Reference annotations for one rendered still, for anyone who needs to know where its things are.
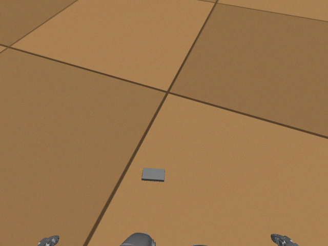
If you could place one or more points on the right robot hand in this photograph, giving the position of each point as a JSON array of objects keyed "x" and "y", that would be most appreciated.
[{"x": 282, "y": 240}]

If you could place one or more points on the left robot hand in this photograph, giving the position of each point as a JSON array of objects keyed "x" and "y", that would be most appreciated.
[{"x": 51, "y": 241}]

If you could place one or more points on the small box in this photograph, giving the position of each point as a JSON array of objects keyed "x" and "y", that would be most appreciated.
[{"x": 151, "y": 174}]

